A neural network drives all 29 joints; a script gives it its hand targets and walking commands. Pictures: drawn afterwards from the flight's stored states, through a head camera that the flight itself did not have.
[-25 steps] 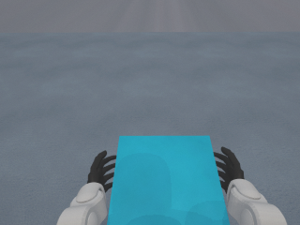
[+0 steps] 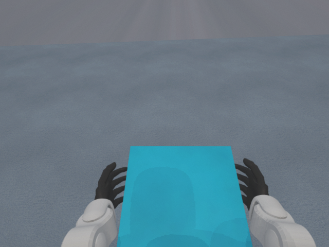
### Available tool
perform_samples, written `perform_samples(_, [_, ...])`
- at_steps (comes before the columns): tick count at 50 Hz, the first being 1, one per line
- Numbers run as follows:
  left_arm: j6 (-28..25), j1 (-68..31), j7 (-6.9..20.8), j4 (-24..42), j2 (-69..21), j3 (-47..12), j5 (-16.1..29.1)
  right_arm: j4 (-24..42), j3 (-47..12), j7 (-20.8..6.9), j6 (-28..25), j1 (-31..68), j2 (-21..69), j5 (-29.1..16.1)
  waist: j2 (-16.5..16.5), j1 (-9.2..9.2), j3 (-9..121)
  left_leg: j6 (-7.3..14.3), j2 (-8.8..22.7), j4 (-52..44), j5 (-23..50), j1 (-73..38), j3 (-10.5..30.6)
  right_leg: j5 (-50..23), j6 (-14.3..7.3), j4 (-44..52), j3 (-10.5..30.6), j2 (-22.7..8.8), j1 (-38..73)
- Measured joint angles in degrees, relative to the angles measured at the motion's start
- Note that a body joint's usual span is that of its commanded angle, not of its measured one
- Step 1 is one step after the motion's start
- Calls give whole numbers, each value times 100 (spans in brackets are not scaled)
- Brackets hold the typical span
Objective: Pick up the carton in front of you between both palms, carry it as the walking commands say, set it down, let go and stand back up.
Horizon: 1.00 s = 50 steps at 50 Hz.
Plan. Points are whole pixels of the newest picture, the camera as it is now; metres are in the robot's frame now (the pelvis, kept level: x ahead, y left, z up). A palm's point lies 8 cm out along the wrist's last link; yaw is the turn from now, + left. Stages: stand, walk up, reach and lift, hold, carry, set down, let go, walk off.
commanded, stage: carry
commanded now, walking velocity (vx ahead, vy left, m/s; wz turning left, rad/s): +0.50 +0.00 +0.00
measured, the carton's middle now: (179, 212) +0.23 +0.00 +0.02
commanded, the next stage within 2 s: none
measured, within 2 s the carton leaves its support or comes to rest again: neither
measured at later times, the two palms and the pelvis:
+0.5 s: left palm (126, 114) +0.52 +0.15 +0.09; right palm (220, 108) +0.52 -0.15 +0.09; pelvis +0.29 +0.01 +0.01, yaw -1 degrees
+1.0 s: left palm (137, 93) +0.64 +0.13 +0.09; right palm (220, 88) +0.64 -0.17 +0.09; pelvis +0.40 -0.02 +0.02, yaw -1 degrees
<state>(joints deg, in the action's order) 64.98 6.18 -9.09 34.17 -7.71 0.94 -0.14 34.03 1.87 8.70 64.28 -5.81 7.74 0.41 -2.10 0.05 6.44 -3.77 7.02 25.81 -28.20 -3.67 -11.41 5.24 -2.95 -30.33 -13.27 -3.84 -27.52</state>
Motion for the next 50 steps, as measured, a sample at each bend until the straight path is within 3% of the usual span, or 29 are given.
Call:
perform_samples(1, [9,-98,-7,-135,1,7,11,-55,63,16,44,60,5,2,-52,45,-40,20,57,1014,52,410,218,215,-97,-225,-46,19,0])
perform_samples(3, [49,-198,-14,-300,2,22,21,-137,123,43,132,132,-2,6,-23,80,-154,170,-116,3007,185,1416,656,490,-149,-198,-95,-1,196])
perform_samples(4, [64,-182,-15,-306,-2,31,22,-150,115,46,158,134,-3,12,9,88,-204,266,-190,3647,332,1862,731,499,-93,-30,-111,-6,358])
perform_samples(6, [62,-100,-12,-245,-11,61,34,-146,59,43,161,109,0,27,59,110,-273,384,-221,4063,753,2551,726,494,-79,389,-127,27,727])
perform_samples(9, [2,-24,-2,-126,-15,84,44,-101,-20,0,85,85,0,65,140,161,-296,408,-166,3577,1256,3215,631,492,-54,987,-89,71,1285])
perform_samples(15, [-85,-52,36,30,-7,45,36,77,-40,-36,-2,95,-2,107,167,95,-227,285,-149,1515,1984,3631,399,816,125,1553,-7,94,2223])
perform_samples(20, [19,-29,60,12,-3,2,-37,69,-17,-20,98,59,2,91,178,25,-217,260,-355,81,3072,3112,-80,1634,393,1090,75,52,2786])
perform_samples(21, [40,-19,60,-2,-1,13,-50,20,-23,-19,111,68,3,88,193,23,-207,403,-381,-99,3092,2883,-171,1892,455,774,126,25,2802])
perform_samples(22, [65,-61,62,-75,-4,67,-60,-116,-40,-19,81,102,-1,96,314,-4,-198,625,-449,-38,2683,2796,-242,2108,512,288,182,-102,2659])
perform_samples(24, [122,-187,65,-237,1,160,-92,-398,-43,-19,19,213,-10,107,488,-37,-296,849,-508,141,2189,2746,-311,2370,576,-877,538,-138,2128])
perform_samples(26, [128,-188,66,-300,0,143,-136,-501,-12,-25,-28,200,-4,82,501,-45,-395,776,-475,-9,2170,2577,-322,2617,527,-1303,758,-10,1711])
perform_samples(29, [45,-120,72,-296,-4,69,-161,-442,11,-67,-95,102,6,68,430,-72,-461,764,-448,-340,2167,2293,-311,2377,449,-511,792,65,1464])
perform_samples(32, [-30,-100,88,-202,-5,29,-159,-302,-4,-81,-178,30,8,75,432,-97,-437,698,-464,-289,1986,2122,-302,1041,436,421,673,-19,1506])
perform_samples(33, [-47,-80,89,-189,-4,9,-160,-269,-4,-86,-185,4,8,80,423,-108,-375,667,-468,-219,1886,2085,-279,927,428,446,638,-34,1585])
perform_samples(42, [12,-168,147,-407,2,38,-270,-450,-7,-139,4,190,-11,254,252,-31,123,411,-289,398,1318,2063,-166,1550,397,321,552,74,1875])
perform_samples(50, [-216,-402,266,-1139,28,90,-473,-1196,47,-283,-222,443,-38,526,255,31,90,361,-239,480,1128,1972,-132,1689,357,265,527,121,1980])
